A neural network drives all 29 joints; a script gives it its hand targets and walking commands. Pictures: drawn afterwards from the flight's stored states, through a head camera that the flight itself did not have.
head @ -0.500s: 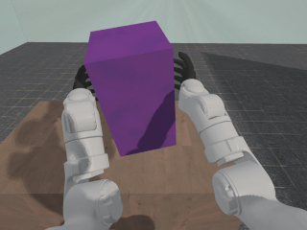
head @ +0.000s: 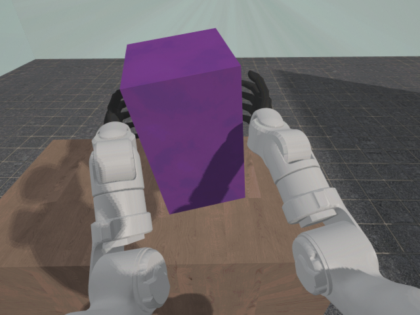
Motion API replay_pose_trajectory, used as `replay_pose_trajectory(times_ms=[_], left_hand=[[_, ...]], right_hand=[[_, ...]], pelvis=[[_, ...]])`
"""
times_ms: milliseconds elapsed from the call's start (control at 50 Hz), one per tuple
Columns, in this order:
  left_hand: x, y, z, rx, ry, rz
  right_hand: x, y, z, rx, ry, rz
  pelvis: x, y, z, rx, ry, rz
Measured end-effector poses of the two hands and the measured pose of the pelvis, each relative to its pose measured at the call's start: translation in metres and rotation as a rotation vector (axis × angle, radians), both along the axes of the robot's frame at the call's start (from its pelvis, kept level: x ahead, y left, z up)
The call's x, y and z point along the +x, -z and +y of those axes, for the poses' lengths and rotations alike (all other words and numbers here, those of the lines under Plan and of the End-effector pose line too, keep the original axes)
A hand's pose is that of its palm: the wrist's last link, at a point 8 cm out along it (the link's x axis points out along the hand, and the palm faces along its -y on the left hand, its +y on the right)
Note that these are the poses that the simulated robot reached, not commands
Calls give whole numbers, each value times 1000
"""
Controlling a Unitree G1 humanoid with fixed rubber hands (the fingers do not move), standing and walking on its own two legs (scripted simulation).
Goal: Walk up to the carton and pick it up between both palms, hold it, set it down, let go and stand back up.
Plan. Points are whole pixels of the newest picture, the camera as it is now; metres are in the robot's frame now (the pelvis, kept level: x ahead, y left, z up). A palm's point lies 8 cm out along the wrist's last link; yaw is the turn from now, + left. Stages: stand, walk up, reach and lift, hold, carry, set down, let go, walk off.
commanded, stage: hold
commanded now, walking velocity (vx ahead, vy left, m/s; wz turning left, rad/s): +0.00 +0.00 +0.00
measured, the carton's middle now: (191, 127) +0.41 +0.00 +0.23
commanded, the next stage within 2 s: none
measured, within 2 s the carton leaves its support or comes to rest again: neither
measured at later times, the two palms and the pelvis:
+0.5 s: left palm (115, 132) +0.37 +0.13 +0.26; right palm (256, 114) +0.37 -0.11 +0.27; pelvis +0.00 +0.00 +0.00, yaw +0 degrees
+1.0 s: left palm (116, 133) +0.36 +0.13 +0.26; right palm (258, 114) +0.36 -0.12 +0.27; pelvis +0.00 +0.00 +0.00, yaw +0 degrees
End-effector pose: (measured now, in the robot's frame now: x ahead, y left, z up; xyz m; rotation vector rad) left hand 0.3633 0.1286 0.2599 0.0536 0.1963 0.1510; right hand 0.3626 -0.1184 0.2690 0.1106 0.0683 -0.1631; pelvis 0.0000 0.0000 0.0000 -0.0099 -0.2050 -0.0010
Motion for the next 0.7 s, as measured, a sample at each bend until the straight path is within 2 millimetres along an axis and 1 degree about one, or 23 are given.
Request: replay_pose_trajectory(times_ms=[160, 360, 540, 700], left_hand=[[1, 1, -4, -9, 3, 4], [1, 3, 1, -17, -4, 9], [3, 4, 5, -13, -3, 4], [1, 5, 4, -14, -4, 0]], right_hand=[[0, 0, -4, 0, 2, 1], [2, -1, 1, -11, -4, 5], [4, 0, 5, -6, -6, -1], [3, 1, 5, -7, -6, -5]], pelvis=[[0, 0, -2, 1, 5, 0], [2, 0, -4, 1, -1, 1], [4, 0, 0, -2, -5, 2], [5, 0, 3, -4, -1, -2]])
